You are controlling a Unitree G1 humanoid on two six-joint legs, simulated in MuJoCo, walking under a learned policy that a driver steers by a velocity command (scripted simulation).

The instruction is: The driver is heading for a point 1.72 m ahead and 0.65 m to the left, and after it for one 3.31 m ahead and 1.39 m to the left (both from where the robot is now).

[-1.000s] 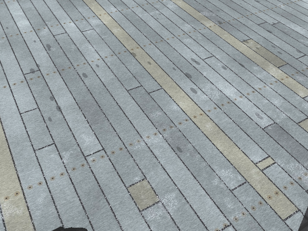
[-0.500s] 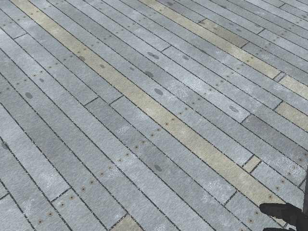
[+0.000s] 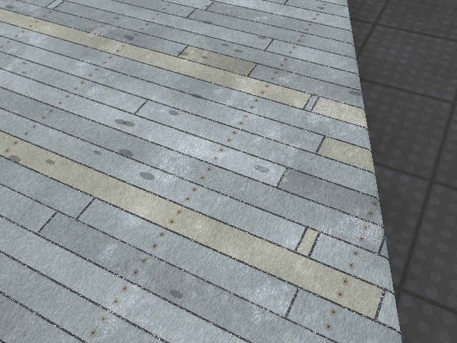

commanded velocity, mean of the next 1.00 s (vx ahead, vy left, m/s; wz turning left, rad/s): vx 0.01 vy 0.00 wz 0.39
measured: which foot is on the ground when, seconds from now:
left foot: up 0.00-0.20, down 0.22-0.60, up 0.62-0.96, down 0.98-1.00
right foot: down 0.00-0.24, up 0.26-0.58, down 0.60-0.98, up 1.00-1.00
